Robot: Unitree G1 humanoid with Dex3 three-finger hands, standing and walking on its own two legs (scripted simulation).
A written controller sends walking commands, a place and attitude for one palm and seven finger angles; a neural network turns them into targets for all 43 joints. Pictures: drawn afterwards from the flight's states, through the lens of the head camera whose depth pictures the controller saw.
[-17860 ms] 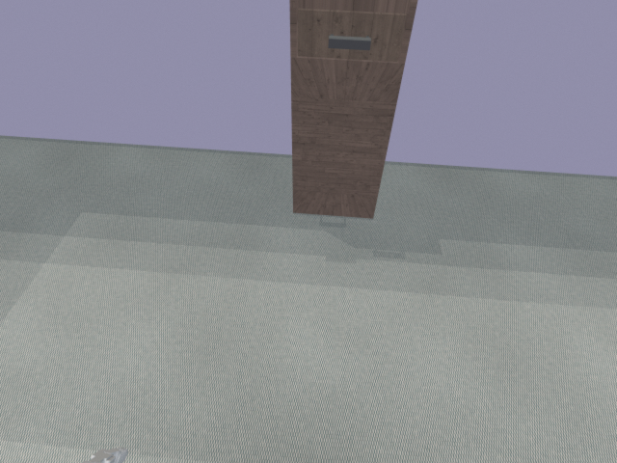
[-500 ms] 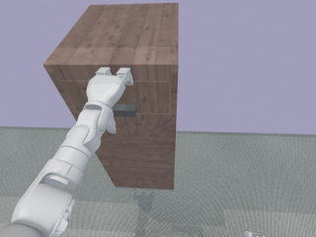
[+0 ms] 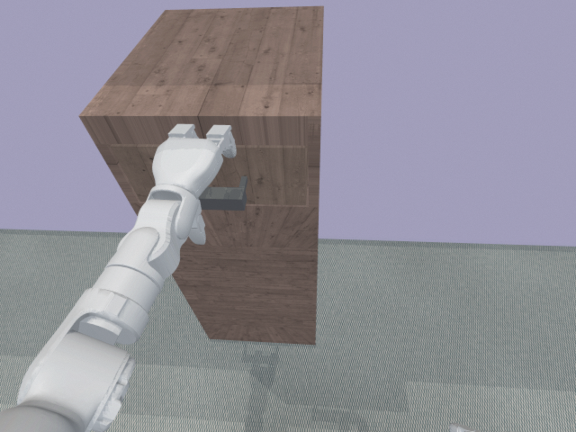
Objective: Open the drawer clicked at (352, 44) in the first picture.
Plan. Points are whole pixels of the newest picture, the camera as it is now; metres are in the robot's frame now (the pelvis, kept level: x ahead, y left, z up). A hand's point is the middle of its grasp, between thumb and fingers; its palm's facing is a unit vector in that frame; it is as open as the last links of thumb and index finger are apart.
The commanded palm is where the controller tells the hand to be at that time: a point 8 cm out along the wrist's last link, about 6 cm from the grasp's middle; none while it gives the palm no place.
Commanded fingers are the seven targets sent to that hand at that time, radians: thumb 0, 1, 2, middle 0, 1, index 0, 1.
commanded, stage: lift the fingers back up to retry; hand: left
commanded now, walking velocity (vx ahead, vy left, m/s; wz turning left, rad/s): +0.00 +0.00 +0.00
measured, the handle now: (210, 189) +0.50 +0.17 +0.04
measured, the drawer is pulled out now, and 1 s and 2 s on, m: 0.00 0.00 0.00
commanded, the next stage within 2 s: re-aim the fingers above the handle in 0.68 s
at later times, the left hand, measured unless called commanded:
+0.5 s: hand (210, 185) +0.45 +0.14 +0.10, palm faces +0.10 -0.06 -0.99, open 13.8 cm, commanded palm +0.42 +0.16 +0.16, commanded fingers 0.00 -0.50 0.30 -0.30 -1.20 -0.30 -1.20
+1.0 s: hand (210, 205) +0.43 +0.15 +0.08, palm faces -0.07 -0.07 -1.00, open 13.8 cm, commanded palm +0.42 +0.17 +0.17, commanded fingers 0.00 -0.50 0.30 -0.30 -1.20 -0.30 -1.20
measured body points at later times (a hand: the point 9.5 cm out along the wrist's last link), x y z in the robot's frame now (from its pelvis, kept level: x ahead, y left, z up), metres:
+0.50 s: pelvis +0.01 -0.01 +0.00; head +0.04 -0.03 +0.45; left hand +0.44 +0.15 +0.16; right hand +0.12 -0.26 -0.14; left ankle -0.01 +0.09 -0.73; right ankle -0.02 -0.07 -0.73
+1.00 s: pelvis +0.01 -0.01 +0.00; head +0.04 -0.03 +0.45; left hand +0.42 +0.15 +0.13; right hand +0.13 -0.27 -0.12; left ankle -0.01 +0.09 -0.73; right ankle -0.02 -0.07 -0.73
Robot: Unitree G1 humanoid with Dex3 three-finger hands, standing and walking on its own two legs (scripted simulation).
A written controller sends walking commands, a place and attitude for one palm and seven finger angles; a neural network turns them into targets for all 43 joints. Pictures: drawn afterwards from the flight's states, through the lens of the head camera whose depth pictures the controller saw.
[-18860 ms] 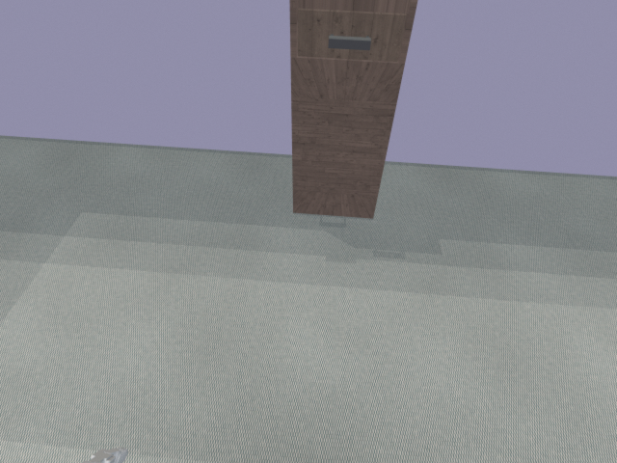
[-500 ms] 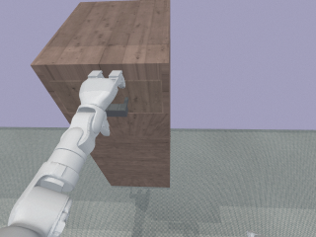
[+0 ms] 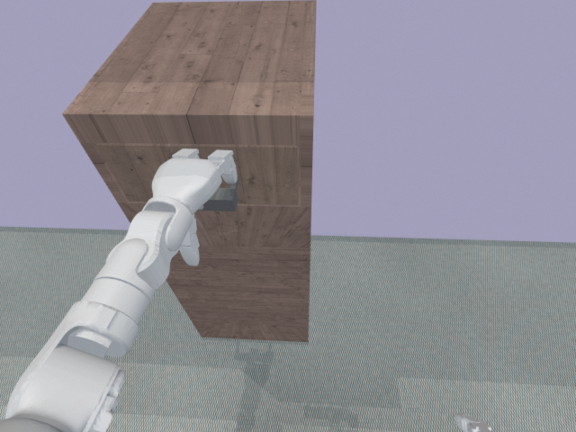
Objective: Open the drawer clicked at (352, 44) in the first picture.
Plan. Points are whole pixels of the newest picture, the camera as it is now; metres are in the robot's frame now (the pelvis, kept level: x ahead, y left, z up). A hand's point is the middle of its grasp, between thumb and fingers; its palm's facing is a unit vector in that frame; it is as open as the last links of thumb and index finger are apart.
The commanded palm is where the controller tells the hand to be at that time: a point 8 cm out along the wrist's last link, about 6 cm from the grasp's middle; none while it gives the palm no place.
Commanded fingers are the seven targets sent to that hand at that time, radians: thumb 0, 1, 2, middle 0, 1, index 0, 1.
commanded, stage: re-aim the fingers above the handle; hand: left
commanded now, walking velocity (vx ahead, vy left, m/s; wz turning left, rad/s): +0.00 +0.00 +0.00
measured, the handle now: (200, 189) +0.49 +0.18 +0.04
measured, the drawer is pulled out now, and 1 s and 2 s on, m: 0.00 0.00 0.00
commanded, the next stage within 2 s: lower the fingers behind the handle in 1.80 s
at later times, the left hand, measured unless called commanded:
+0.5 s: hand (204, 209) +0.41 +0.15 +0.08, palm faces -0.07 -0.08 -0.99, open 13.7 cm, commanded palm +0.41 +0.17 +0.16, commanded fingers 0.00 -0.50 0.30 -0.30 -1.20 -0.30 -1.20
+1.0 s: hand (217, 223) +0.39 +0.12 +0.08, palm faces -0.04 -0.12 -0.99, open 13.7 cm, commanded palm +0.39 +0.17 +0.16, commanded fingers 0.00 -0.50 0.30 -0.30 -1.20 -0.30 -1.20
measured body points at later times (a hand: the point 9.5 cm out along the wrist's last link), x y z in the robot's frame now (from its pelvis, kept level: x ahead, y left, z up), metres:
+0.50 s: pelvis +0.00 +0.01 +0.00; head +0.01 -0.01 +0.45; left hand +0.41 +0.15 +0.14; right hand +0.11 -0.25 -0.12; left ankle -0.01 +0.09 -0.73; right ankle -0.03 -0.06 -0.73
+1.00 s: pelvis +0.00 +0.01 +0.00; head +0.01 -0.01 +0.45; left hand +0.39 +0.13 +0.13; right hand +0.13 -0.24 -0.12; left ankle -0.01 +0.09 -0.73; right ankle -0.03 -0.06 -0.73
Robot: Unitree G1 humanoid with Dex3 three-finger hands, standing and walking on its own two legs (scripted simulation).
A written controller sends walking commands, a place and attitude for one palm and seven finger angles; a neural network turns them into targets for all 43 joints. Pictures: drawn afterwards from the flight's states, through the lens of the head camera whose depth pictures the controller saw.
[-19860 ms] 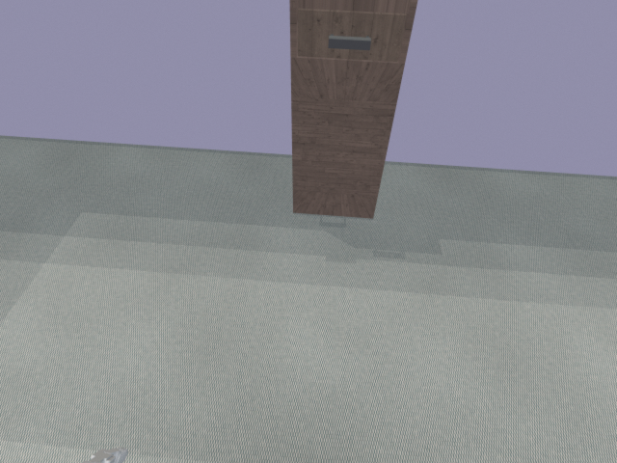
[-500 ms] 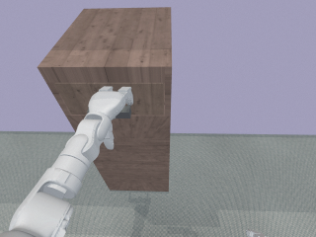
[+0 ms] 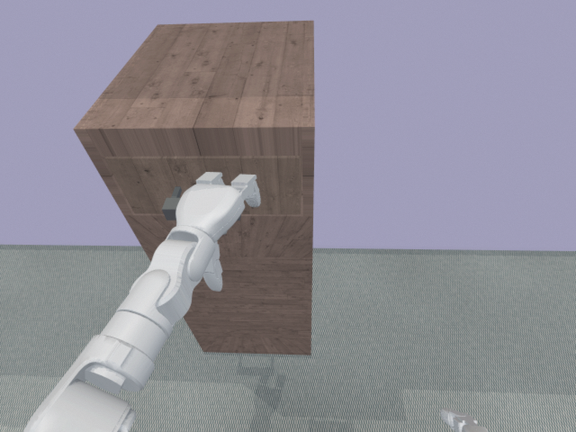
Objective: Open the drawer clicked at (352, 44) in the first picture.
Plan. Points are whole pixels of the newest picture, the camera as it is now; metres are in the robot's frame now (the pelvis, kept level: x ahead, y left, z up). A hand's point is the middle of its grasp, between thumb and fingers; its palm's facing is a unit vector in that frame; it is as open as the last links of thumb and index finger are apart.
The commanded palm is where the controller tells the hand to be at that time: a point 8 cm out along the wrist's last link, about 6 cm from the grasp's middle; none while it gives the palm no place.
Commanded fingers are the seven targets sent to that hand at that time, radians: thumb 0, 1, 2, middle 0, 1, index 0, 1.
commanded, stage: re-aim the fingers above the handle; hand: left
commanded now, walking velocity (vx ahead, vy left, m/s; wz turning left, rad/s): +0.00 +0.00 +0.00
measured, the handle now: (205, 200) +0.49 +0.17 +0.04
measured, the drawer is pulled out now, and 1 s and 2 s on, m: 0.00 0.00 0.00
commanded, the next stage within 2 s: lower the fingers behind the handle in 0.80 s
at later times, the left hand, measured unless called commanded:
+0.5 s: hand (233, 203) +0.41 +0.10 +0.11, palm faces +0.10 -0.15 -0.98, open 13.8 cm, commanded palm +0.39 +0.17 +0.17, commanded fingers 0.00 -0.50 0.30 -0.30 -1.20 -0.30 -1.20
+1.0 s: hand (219, 196) +0.42 +0.12 +0.12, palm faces +0.12 -0.10 -0.99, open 13.8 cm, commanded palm +0.39 +0.15 +0.16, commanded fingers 0.00 -0.50 0.30 -0.30 -1.20 -0.30 -1.20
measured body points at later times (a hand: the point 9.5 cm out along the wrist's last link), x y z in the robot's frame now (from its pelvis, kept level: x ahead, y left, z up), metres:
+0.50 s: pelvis +0.00 -0.01 +0.00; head +0.02 -0.04 +0.45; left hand +0.40 +0.11 +0.16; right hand +0.16 -0.24 -0.13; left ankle -0.02 +0.08 -0.73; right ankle -0.03 -0.07 -0.73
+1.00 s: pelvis +0.00 -0.01 +0.00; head +0.02 -0.04 +0.45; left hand +0.41 +0.13 +0.17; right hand +0.18 -0.24 -0.12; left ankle -0.02 +0.08 -0.73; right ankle -0.03 -0.07 -0.73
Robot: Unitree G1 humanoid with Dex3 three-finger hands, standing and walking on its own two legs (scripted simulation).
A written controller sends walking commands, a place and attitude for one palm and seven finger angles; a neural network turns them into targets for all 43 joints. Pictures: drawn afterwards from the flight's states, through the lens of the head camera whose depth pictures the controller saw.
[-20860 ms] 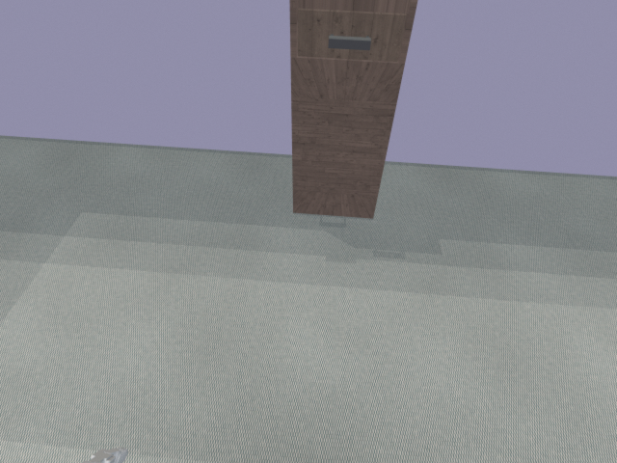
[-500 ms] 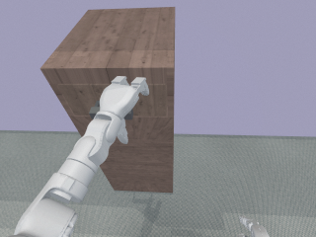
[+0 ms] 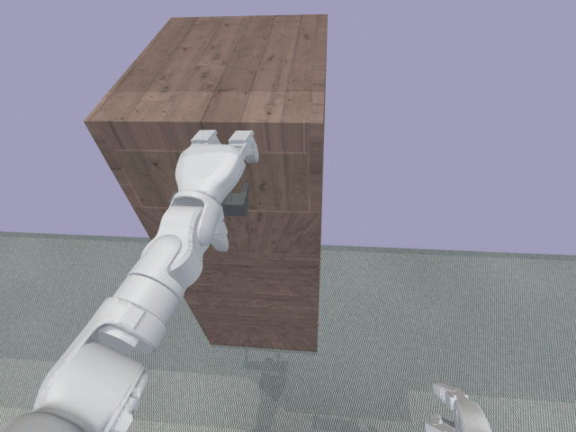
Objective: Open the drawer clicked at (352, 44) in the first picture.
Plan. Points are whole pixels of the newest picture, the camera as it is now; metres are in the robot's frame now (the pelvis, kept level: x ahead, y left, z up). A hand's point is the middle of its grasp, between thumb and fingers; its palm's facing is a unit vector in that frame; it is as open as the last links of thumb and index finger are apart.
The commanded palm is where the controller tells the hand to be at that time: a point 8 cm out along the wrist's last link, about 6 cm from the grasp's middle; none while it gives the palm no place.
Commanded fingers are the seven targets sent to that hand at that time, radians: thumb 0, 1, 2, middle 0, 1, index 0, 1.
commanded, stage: lower the fingers behind the handle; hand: left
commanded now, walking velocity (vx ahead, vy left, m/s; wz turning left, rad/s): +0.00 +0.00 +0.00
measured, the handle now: (212, 194) +0.49 +0.17 +0.05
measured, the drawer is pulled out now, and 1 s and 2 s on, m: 0.00 0.00 0.00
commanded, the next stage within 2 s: lift the fingers back up to retry in 1.50 s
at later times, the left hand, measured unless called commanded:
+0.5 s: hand (216, 219) +0.41 +0.14 +0.07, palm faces +0.05 -0.08 -1.00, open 13.8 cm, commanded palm +0.39 +0.16 +0.12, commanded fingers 0.00 -0.50 0.30 -0.30 -1.20 -0.30 -1.20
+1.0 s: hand (216, 222) +0.42 +0.15 +0.05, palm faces +0.03 -0.07 -1.00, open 14.2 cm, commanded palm +0.39 +0.15 +0.09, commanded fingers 0.00 -0.50 0.30 -0.30 -1.20 -0.30 -1.20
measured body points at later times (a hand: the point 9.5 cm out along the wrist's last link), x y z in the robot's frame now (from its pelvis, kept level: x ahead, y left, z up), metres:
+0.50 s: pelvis +0.00 +0.01 +0.00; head +0.03 -0.02 +0.44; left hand +0.41 +0.15 +0.12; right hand +0.12 -0.25 -0.14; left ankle -0.01 +0.09 -0.73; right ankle -0.03 -0.07 -0.73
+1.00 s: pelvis +0.01 +0.01 -0.01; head +0.04 -0.01 +0.44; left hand +0.42 +0.15 +0.10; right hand +0.11 -0.25 -0.14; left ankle -0.01 +0.09 -0.73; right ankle -0.03 -0.07 -0.73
